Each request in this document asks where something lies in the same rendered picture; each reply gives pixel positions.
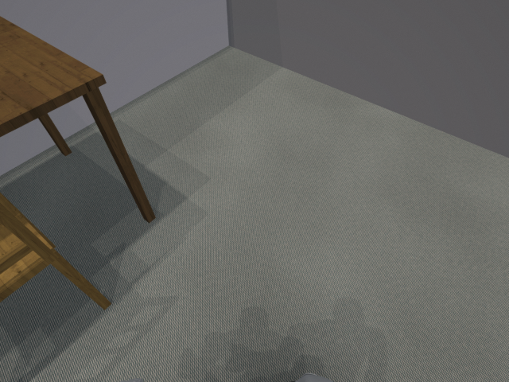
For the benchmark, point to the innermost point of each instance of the chair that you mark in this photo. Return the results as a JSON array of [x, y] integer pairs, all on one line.
[[25, 251]]

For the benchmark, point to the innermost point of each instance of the table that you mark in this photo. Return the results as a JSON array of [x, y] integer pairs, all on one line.
[[36, 78]]

